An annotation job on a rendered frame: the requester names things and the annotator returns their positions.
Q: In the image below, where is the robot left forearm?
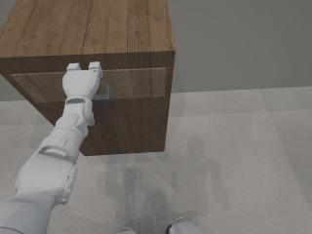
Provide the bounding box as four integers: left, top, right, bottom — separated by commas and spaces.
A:
15, 95, 93, 195

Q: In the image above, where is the cabinet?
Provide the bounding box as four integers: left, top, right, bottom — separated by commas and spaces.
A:
0, 0, 176, 156

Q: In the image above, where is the robot right shin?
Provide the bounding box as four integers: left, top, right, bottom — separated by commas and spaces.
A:
173, 217, 185, 225

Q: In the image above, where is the robot left hand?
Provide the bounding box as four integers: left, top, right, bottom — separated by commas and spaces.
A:
62, 61, 103, 126

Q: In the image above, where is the drawer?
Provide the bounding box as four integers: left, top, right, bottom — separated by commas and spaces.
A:
11, 67, 166, 102

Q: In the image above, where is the robot left upper arm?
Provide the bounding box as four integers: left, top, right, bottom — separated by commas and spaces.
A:
0, 153, 78, 234

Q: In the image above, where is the handle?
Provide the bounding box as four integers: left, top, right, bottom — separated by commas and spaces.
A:
92, 85, 111, 104

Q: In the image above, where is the right robot thigh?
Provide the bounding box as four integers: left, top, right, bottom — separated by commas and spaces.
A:
169, 221, 202, 234

